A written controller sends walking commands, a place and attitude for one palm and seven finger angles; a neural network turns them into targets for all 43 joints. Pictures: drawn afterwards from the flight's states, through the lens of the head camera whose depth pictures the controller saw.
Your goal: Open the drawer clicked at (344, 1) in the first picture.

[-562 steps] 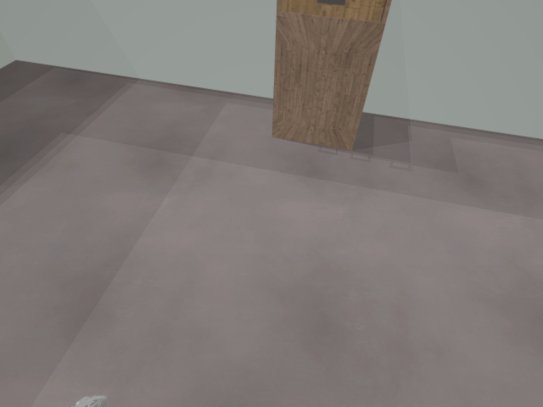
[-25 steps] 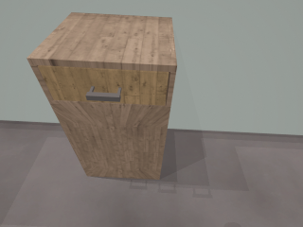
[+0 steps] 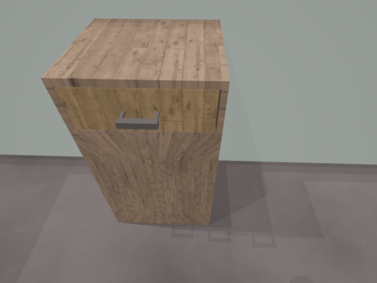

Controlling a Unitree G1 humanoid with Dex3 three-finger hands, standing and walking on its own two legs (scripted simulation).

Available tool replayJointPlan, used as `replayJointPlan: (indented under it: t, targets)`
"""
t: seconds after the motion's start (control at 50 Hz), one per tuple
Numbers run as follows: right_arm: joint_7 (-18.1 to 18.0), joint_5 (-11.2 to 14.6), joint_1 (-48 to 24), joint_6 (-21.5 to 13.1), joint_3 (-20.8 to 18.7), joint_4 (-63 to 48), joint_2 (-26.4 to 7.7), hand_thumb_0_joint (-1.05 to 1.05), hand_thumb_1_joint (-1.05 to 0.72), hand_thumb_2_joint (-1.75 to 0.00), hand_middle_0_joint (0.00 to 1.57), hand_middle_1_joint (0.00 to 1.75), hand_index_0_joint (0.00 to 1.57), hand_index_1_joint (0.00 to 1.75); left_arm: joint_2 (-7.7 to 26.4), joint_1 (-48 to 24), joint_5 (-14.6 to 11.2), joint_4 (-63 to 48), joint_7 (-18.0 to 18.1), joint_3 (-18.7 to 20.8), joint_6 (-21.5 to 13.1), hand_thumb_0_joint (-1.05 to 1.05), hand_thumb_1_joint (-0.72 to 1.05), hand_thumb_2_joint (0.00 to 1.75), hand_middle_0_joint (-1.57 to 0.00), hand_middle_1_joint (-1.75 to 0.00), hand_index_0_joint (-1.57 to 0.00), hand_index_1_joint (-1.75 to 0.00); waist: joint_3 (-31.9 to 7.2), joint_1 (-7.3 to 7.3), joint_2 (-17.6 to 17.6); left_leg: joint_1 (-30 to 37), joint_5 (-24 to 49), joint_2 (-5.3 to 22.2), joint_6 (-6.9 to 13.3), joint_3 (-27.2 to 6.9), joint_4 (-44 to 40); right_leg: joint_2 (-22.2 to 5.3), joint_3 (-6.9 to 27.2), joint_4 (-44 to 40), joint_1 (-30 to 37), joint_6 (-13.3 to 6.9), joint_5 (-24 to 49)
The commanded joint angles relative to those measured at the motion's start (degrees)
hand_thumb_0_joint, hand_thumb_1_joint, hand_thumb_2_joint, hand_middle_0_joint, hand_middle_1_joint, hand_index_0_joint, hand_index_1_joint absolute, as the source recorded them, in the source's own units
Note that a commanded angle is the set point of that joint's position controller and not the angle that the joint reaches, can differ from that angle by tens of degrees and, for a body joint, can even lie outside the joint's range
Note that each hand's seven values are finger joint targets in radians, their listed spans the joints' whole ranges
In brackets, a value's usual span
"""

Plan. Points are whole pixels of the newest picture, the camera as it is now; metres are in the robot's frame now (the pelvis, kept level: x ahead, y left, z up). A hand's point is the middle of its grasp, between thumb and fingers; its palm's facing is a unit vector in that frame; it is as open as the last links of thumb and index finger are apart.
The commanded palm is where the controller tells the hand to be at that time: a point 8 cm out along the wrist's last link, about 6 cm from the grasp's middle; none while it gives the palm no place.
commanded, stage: look again from close up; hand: left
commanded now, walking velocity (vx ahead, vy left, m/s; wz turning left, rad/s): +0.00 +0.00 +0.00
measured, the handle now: (138, 118) +0.54 +0.18 +0.04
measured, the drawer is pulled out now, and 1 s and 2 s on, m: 0.00 0.00 0.00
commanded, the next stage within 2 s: raise the hand with hooked fingers in 0.10 s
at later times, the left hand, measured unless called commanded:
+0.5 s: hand (113, 241) +0.21 +0.18 -0.03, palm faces -0.01 -0.31 -0.95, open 7.9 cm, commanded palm +0.15 +0.21 -0.01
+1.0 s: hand (112, 217) +0.25 +0.18 +0.02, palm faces -0.01 -0.09 -1.00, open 10.8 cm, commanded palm +0.22 +0.19 +0.08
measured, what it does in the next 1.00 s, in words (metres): shifts its weight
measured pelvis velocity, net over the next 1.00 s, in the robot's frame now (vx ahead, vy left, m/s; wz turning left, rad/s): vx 0.02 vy -0.06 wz -0.06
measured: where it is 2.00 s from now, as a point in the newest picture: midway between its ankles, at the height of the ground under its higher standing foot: outside the picture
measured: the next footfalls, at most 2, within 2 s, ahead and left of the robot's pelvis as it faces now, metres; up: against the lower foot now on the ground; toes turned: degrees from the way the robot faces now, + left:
none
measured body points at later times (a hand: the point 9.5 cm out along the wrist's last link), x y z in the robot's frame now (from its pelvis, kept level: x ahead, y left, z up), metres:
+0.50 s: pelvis +0.00 -0.02 -0.02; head +0.01 -0.05 +0.43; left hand +0.21 +0.19 +0.03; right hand +0.19 -0.28 -0.10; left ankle +0.00 +0.08 -0.74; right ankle +0.00 -0.13 -0.74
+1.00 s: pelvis +0.02 -0.06 -0.02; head +0.05 -0.10 +0.43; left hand +0.24 +0.18 +0.08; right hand +0.22 -0.26 -0.13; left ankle +0.01 +0.09 -0.74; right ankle +0.00 -0.13 -0.74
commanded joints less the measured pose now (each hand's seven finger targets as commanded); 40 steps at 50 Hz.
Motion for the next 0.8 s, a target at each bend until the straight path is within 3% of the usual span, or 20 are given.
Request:
replayJointPlan:
  t: [0.0,0.16,0.18,0.2,0.22,0.24,0.26,0.28,0.3,0.32,0.36,0.38,0.42,0.46,0.52,0.58,0.64,0.68,0.76,0.78]
  targets:
    - [-0.47,0.37,3.05,-1.22,-0.95,-1.04,-4.85,0.0,-0.9,-0.9,0.2,0.3,0.2,0.3,4.6,3.83,-0.22,-0.89,-0.01,1.04,-0.51,0.0,0.9,0.9,-0.2,-0.3,-0.2,-0.3,4.98,0.26,-1.43,-3.27,5.27,7.45,-0.05,-8.01,-8.16,-3.21,4.01,-4.44,1.31,-2.73,5.48]
    - [-0.68,0.45,2.06,-1.12,-0.83,0.4,-4.94,0.0,-0.9,-0.9,0.2,0.3,0.2,0.3,5.05,2.92,-0.2,-0.25,-0.02,1.1,-0.37,0.0,0.9,0.9,-0.2,-0.3,-0.2,-0.3,4.28,0.19,-0.79,-0.75,9.53,7.61,-0.41,-6.95,-7.57,-3.43,4.29,-5.23,2.47,-2.54,8.38]
    - [-0.15,1.25,-2.52,-1.07,-1.46,-3.6,-7.93,0.0,-0.9,-0.9,0.2,0.3,0.2,0.3,7.56,4.73,0.52,1.3,2.11,0.88,-0.82,0.0,0.9,0.9,-0.2,-0.3,-0.2,-0.3,7.27,1.45,-7.95,-5.05,14.71,9.04,-2.06,-6.47,1.16,-4.76,5.69,-5.34,-0.54,-1.93,18.4]
    - [-2.29,4.4,-3.41,-9.12,-2.12,-24.53,-16.15,0.0,-0.9,-0.9,0.2,0.3,0.2,0.3,22.97,-40.69,8.42,-87.35,2.76,-0.69,-10.17,0.0,0.88,0.89,-0.2,-0.32,-0.2,-0.32,-21.79,-4.08,12.42,13.19,19.56,3.42,-1.07,-6.03,-4.24,2.45,6.35,1.27,1.13,-3.72,15.17]
    - [-4.73,3.58,-7.9,-15.06,-1.88,-21.22,-12.42,0.0,-0.9,-0.9,0.2,0.3,0.2,0.3,20.75,-14.47,9.91,-71.54,7.47,1.13,-5.45,0.0,0.85,0.88,-0.2,-0.33,-0.2,-0.33,-19.94,1.14,18.6,15.97,24.35,6.32,-3.47,-7.02,-4.62,2.25,1.7,6.36,-4.13,-4.21,1.58]
    - [-4.84,4.55,-8.22,-17.03,-3.28,-20.85,-9.45,0.0,-0.9,-0.9,0.2,0.3,0.2,0.3,10.91,1.15,9.72,-65.31,10.49,-3.18,3.72,0.0,0.83,0.87,-0.21,-0.34,-0.21,-0.34,-10.56,0.55,14.16,5.78,15.36,6.04,-5.57,-8.12,-8.33,2.8,0.02,9.32,-8.89,-3.05,-6.71]
    - [-4.79,4.85,-6.75,-17.96,-2.88,-20.57,-8.98,0.0,-0.9,-0.9,0.2,0.3,0.2,0.3,4.64,2.41,12.36,-65.33,10.75,-8.25,5.31,0.0,0.81,0.86,-0.21,-0.36,-0.21,-0.36,-4.82,-0.82,9.74,2.47,12.2,5.27,-3.88,-7.04,-6.18,2.98,-0.03,7.67,-10.15,-2.64,-3.87]
    - [-4.29,3.69,-9.6,-18.58,-3.35,-23.73,-11.88,0.0,-0.9,-0.9,0.2,0.3,0.2,0.3,9.57,-1.95,16.74,-70.9,12.29,-6.34,4.48,0.0,0.78,0.85,-0.21,-0.37,-0.21,-0.37,-1.57,-0.88,8.41,-1.47,7.63,4.27,-3.31,-8.03,-3.59,3.12,0.66,5.19,-11.31,-3.2,-1.79]
    - [-3.92,1.94,-9.93,-17.88,-3.53,-25.05,-13.47,0.0,-0.9,-0.9,0.2,0.3,0.2,0.3,13.18,0.3,23.63,-70.99,14.16,-4.63,4.4,0.0,0.76,0.84,-0.21,-0.39,-0.21,-0.39,-3.95,-1.31,4.36,-4.03,4.79,3.77,-2.97,-8.66,-1.33,3.62,1.21,4.24,-11.94,-3.81,-0.28]
    - [-3.31,0.71,-10.45,-16.41,-3.61,-27.06,-13.26,0.0,-0.9,-0.9,0.2,0.3,0.2,0.3,12.96,2.94,29.42,-68.36,15.74,-4.99,4.55,0.0,0.74,0.83,-0.21,-0.4,-0.21,-0.4,-3.06,-1.59,-2.39,-7.07,4.66,3.22,-2.67,-8.94,1.34,4.2,0.98,4.59,-14.19,-4.21,-1.25]
    - [-1.07,-0.7,-12.58,-12.52,-5.25,-31.69,-12.91,0.0,-0.9,-0.9,0.2,0.3,0.2,0.3,10.97,15.5,40.82,-63.94,18.24,-4.97,4.77,0.0,0.69,0.81,-0.22,-0.43,-0.22,-0.43,-6.0,2.69,-8.51,-9.39,8.49,2.33,-2.95,-6.5,4.82,5.01,2.16,5.37,-14.44,-4.59,-4.42]
    - [0.16,-1.46,-14.84,-9.77,-5.69,-33.66,-13.08,0.0,-0.9,-0.9,0.2,0.3,0.2,0.3,9.88,21.13,45.51,-61.67,19.08,-5.24,4.62,0.0,0.67,0.8,-0.22,-0.45,-0.22,-0.45,-3.95,4.34,-10.65,-12.04,7.46,2.01,-3.1,-5.52,5.8,5.36,3.35,5.44,-15.72,-5.05,-4.98]
    - [2.69,-1.95,-18.12,-4.17,-5.89,-37.07,-12.96,0.0,-0.9,-0.9,0.2,0.3,0.2,0.3,8.62,26.28,51.98,-60.56,19.63,-5.27,3.14,0.0,0.62,0.78,-0.22,-0.48,-0.22,-0.48,-2.46,6.13,-13.38,-15.83,5.71,1.46,-3.06,-3.92,7.55,5.35,5.13,6.8,-15.74,-5.67,-1.59]
    - [4.38,-1.39,-20.41,-0.76,-5.44,-39.78,-12.46,0.0,-0.9,-0.9,0.2,0.3,0.2,0.3,12.8,25.21,55.7,-65.53,20.4,-1.64,0.2,0.0,0.57,0.76,-0.22,-0.51,-0.22,-0.51,-6.15,8.42,-10.66,-17.07,7.27,0.69,-3.05,-3.09,8.73,4.59,7.27,9.23,-12.55,-5.79,4.56]
    - [4.8,-1.85,-20.57,1.92,-4.92,-41.81,-11.15,0.0,-0.9,-0.9,0.2,0.3,0.2,0.3,19.64,19.02,60.63,-72.05,23.71,4.75,-2.31,0.0,0.5,0.73,-0.23,-0.55,-0.23,-0.55,-12.02,8.92,-5.74,-16.27,7.54,-0.49,-2.6,-2.33,11.61,4.45,10.77,11.39,-12.27,-5.58,8.28]
    - [4.64,-3.11,-19.67,3.32,-5.41,-42.02,-10.71,0.0,-0.9,-0.9,0.2,0.3,0.2,0.3,23.1,6.95,63.63,-78.76,27.87,7.89,-3.2,0.0,0.43,0.7,-0.23,-0.6,-0.23,-0.6,-16.47,6.93,0.47,-11.6,7.42,-1.32,-2.17,-3.61,16.13,4.06,14.44,12.21,-18.48,-5.74,5.85]
    - [3.44,-3.98,-20.04,4.14,-5.45,-41.38,-10.62,0.0,-0.9,-0.9,0.2,0.3,0.2,0.3,25.29,-6.73,62.04,-84.9,29.25,8.42,-4.28,0.0,0.36,0.67,-0.24,-0.64,-0.24,-0.64,-17.69,3.04,0.42,-8.92,4.82,-1.66,-1.17,-4.93,20.17,3.2,16.26,10.61,-22.21,-4.89,3.09]
    - [2.49,-3.47,-19.96,3.62,-5.33,-40.81,-10.66,0.0,-0.9,-0.9,0.2,0.3,0.2,0.3,24.34,-8.63,59.37,-82.51,28.24,6.87,-4.35,0.0,0.32,0.65,-0.24,-0.68,-0.24,-0.68,-16.16,1.35,0.74,-9.46,2.81,-1.8,-0.79,-4.45,20.56,2.75,15.73,8.84,-21.33,-4.2,2.59]
    - [1.15,-2.75,-21.11,3.93,-4.17,-39.37,-10.31,0.0,-0.9,-0.9,0.2,0.3,0.2,0.3,23.65,-9.27,56.19,-77.77,22.8,4.04,-0.84,0.0,0.22,0.61,-0.25,-0.74,-0.25,-0.74,-13.89,1.22,-2.04,-12.66,3.04,-1.56,-0.57,-3.78,16.99,2.07,14.31,6.3,-12.46,-2.65,9.36]
    - [0.87,-2.57,-21.33,4.3,-3.93,-39.15,-10.38,0.0,-0.9,-0.9,0.2,0.3,0.2,0.3,25.17,-7.59,55.99,-77.33,21.11,5.1,0.21,0.0,0.2,0.6,-0.25,-0.75,-0.25,-0.75,-15.16,2.64,-1.88,-13.06,4.14,-1.44,-0.72,-3.76,15.25,2.0,13.9,6.45,-8.54,-2.48,12.94]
